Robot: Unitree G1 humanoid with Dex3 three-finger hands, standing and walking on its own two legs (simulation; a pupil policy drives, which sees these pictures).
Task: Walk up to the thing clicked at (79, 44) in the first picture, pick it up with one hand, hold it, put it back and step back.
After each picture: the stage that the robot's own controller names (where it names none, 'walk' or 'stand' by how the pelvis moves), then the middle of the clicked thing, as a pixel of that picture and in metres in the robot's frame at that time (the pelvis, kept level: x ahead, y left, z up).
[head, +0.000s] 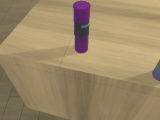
stand; (81, 29) +0.64 +0.04 +0.02
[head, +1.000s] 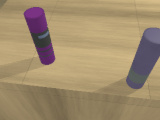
walk; (42, 39) +0.52 +0.21 +0.05
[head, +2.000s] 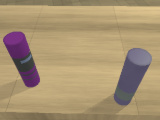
stand; (24, 62) +0.44 +0.25 +0.02
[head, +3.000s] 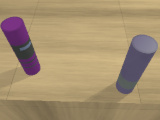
stand; (24, 50) +0.46 +0.25 +0.03
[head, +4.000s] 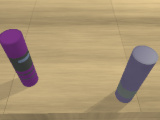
stand; (22, 61) +0.42 +0.25 +0.03
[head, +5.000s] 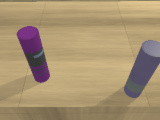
stand; (36, 57) +0.45 +0.21 +0.02
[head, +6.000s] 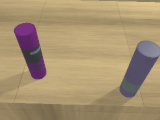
stand; (32, 54) +0.46 +0.22 +0.02
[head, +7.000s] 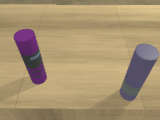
stand; (32, 59) +0.45 +0.23 +0.02
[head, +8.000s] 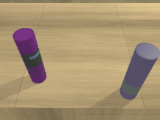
stand; (32, 59) +0.45 +0.23 +0.02
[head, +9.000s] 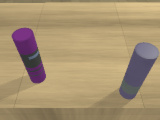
stand; (31, 59) +0.45 +0.23 +0.02
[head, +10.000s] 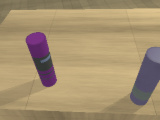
rise first; (43, 62) +0.44 +0.21 +0.02
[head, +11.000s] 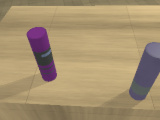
go down; (44, 57) +0.46 +0.21 +0.02
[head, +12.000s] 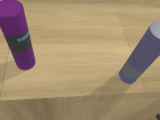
go down; (19, 41) +0.46 +0.20 +0.07
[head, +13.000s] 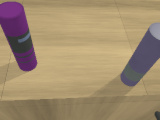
approach; (20, 42) +0.46 +0.20 +0.07
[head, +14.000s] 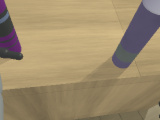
close; out of the picture +0.48 +0.22 +0.11
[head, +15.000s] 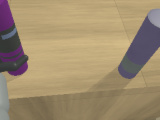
lift; (6, 41) +0.44 +0.22 +0.10
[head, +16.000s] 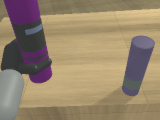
lift; (31, 40) +0.34 +0.15 +0.25
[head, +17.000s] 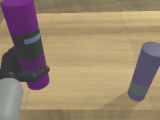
hold; (29, 49) +0.33 +0.17 +0.22
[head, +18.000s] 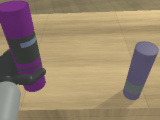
hold; (25, 52) +0.33 +0.18 +0.21
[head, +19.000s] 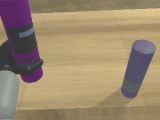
crouch; (23, 42) +0.36 +0.18 +0.22
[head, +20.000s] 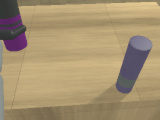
lower; (5, 9) +0.47 +0.22 +0.25
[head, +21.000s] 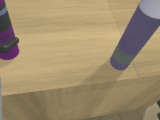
lower; out of the picture +0.50 +0.21 +0.11
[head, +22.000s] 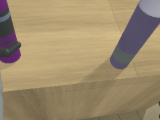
lower; (0, 26) +0.48 +0.21 +0.11
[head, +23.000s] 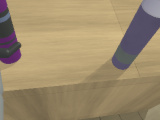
lower; (0, 26) +0.48 +0.22 +0.11
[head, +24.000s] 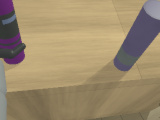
lower; (5, 27) +0.48 +0.21 +0.10
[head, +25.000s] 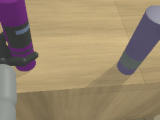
open; (18, 36) +0.45 +0.18 +0.10
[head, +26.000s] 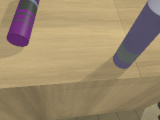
rise; (25, 13) +0.61 +0.17 +0.01
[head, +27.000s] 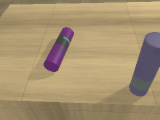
sink last; (60, 47) +0.59 +0.18 -0.02
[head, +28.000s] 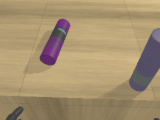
stand; (56, 40) +0.60 +0.17 -0.02
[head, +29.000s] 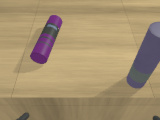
stand; (48, 37) +0.59 +0.19 +0.00
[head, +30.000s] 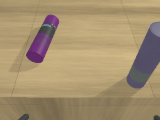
stand; (44, 37) +0.60 +0.20 +0.00
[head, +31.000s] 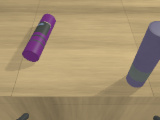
stand; (40, 36) +0.60 +0.22 +0.00
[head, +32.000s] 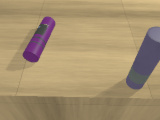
stand; (40, 37) +0.61 +0.23 -0.02
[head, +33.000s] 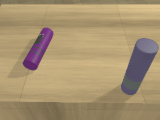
walk; (39, 47) +0.62 +0.26 -0.07
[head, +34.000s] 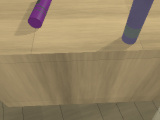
walk; (41, 7) +0.80 +0.26 -0.05
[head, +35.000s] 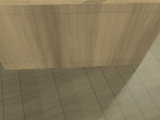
walk; out of the picture +1.15 +0.37 -0.04
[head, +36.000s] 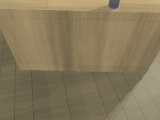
stand; out of the picture +1.25 +0.29 -0.06
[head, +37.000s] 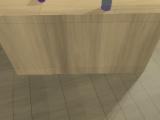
stand; out of the picture +1.25 +0.32 -0.07
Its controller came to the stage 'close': yes
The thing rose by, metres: 0.22
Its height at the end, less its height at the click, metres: -0.09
